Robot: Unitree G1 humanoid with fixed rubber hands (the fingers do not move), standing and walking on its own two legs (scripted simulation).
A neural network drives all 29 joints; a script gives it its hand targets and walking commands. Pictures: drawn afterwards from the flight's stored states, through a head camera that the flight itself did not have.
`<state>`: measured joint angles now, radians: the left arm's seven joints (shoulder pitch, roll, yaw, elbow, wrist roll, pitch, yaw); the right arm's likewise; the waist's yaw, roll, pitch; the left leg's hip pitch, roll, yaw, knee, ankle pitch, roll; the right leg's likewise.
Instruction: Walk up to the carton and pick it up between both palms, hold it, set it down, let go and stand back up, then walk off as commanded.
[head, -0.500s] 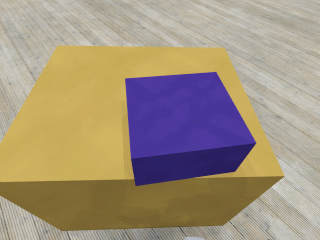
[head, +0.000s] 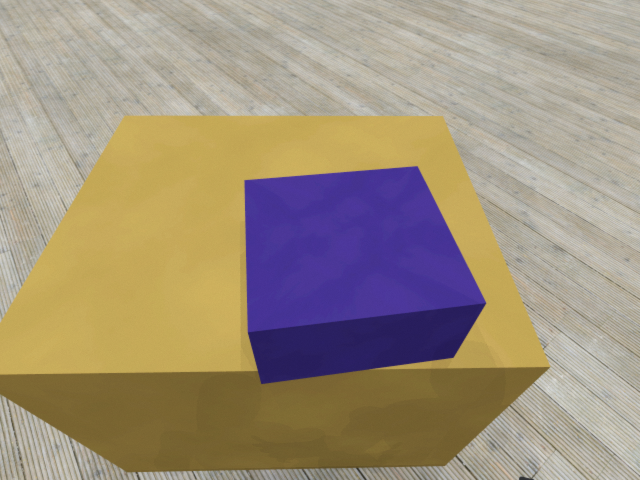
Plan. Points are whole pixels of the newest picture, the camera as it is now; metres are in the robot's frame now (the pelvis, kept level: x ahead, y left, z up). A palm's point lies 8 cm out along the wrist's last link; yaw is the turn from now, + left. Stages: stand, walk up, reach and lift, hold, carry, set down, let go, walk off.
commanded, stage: walk up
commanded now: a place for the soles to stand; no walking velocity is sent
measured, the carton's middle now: (345, 266) +0.45 -0.04 -0.03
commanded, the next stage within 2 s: none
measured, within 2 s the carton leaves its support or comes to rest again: neither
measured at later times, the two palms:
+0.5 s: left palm out of the picture +0.09 +0.28 -0.13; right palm out of the picture +0.06 -0.32 -0.13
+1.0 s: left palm out of the picture +0.08 +0.21 -0.14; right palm out of the picture +0.12 -0.36 -0.14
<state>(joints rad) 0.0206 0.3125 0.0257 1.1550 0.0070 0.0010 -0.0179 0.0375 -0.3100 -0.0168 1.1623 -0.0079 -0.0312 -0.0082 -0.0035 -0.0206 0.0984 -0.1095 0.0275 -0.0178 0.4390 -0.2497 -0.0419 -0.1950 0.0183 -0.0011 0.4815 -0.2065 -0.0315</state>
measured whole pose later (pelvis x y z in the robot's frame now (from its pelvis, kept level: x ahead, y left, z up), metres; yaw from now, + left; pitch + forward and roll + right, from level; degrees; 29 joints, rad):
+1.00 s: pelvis +0.03 -0.08 -0.02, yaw +3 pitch -6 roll +1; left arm 0.13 0.31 0.02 1.06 0.00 -0.02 0.01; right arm 0.11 -0.32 -0.04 1.05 0.00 0.01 0.00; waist 0.00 -0.02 0.15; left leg -0.26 0.00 -0.05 0.63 -0.27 -0.03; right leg -0.20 0.02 -0.16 0.65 -0.35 -0.09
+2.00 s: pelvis +0.05 -0.03 +0.01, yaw +3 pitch -4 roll +0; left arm 0.08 0.30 0.03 1.17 0.00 -0.01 -0.01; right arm 0.08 -0.30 0.00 1.14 -0.01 -0.01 0.00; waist 0.01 -0.01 0.08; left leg -0.14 -0.05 -0.03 0.36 -0.15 0.03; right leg -0.07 -0.01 -0.14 0.35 -0.22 -0.02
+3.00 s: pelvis +0.00 +0.04 -0.04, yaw -1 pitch -6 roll +3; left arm 0.15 0.42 0.08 1.01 0.01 0.07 0.01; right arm 0.15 -0.29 -0.08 0.92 -0.03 -0.04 -0.04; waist 0.02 -0.10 0.19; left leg -0.31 -0.04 0.11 0.84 -0.42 0.06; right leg -0.33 0.00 0.15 1.02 -0.57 -0.02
